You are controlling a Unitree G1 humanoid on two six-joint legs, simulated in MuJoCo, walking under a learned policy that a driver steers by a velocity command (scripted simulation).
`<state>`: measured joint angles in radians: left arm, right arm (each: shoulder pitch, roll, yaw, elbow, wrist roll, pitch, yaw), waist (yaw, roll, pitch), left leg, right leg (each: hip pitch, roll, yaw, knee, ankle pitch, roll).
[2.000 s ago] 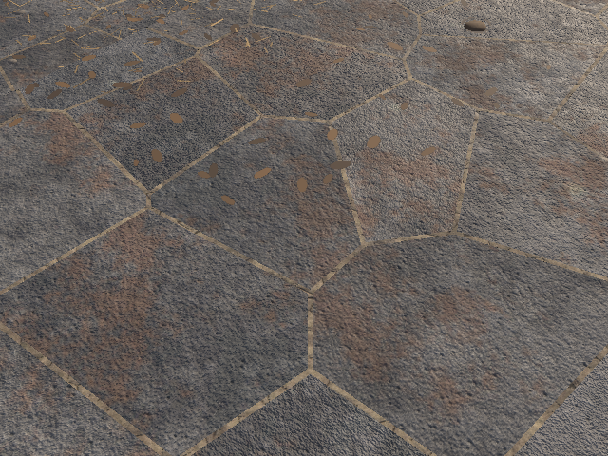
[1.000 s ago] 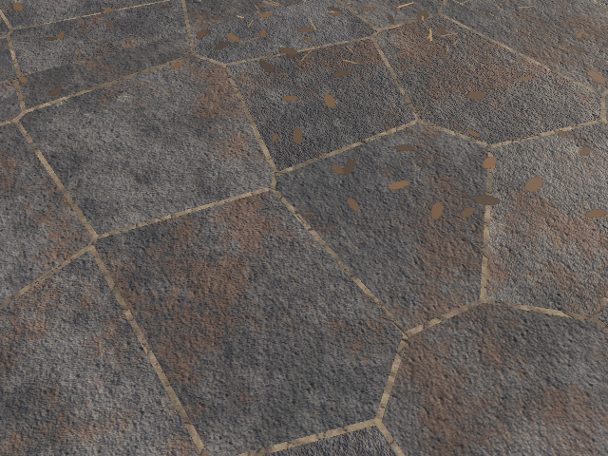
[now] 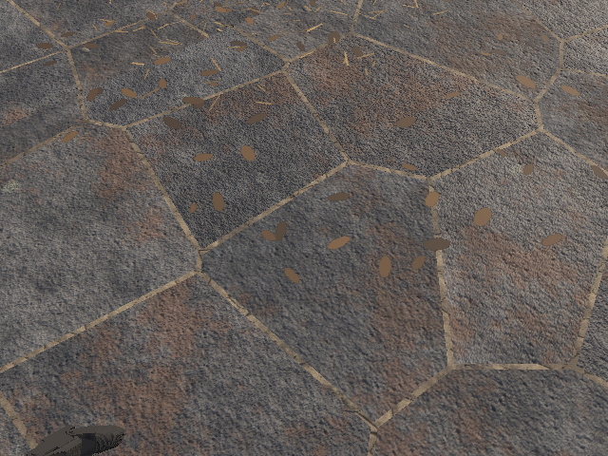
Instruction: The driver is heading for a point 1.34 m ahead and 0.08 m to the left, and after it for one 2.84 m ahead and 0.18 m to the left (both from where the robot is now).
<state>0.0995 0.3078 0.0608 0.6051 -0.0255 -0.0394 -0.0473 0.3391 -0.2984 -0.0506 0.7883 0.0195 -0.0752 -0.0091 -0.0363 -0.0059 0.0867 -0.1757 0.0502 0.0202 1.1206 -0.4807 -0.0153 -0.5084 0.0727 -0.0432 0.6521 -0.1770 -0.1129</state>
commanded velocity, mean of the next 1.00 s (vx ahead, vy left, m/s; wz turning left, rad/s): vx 0.20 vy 0.00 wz -0.01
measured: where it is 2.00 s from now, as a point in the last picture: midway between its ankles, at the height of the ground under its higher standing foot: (223, 293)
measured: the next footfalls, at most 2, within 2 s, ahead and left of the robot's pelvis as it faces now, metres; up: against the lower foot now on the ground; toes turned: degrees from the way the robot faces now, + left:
left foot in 0.38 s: +0.36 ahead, +0.10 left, +0.00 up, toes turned -16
right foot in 0.76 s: +0.25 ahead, -0.12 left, +0.00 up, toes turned +2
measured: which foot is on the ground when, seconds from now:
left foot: up 0.00-0.36, down 0.38-0.78, up 0.80-1.00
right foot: down 0.00-0.40, up 0.42-0.74, down 0.76-1.00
